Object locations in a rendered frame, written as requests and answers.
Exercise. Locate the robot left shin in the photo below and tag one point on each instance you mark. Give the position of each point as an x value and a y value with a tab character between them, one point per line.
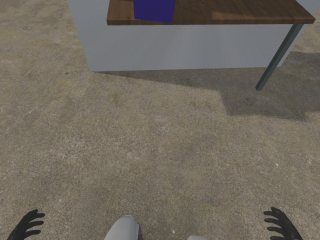
128	216

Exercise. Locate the table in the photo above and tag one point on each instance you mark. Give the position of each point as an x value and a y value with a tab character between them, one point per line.
224	12

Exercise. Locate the robot right hand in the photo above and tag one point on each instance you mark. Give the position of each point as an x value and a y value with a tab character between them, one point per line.
287	229

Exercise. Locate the carton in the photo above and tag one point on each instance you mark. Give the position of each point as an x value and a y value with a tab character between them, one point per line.
154	10

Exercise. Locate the robot left hand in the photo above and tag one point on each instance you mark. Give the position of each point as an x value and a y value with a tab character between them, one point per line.
20	231

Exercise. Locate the left robot thigh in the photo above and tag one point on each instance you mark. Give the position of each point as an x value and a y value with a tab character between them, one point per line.
124	228

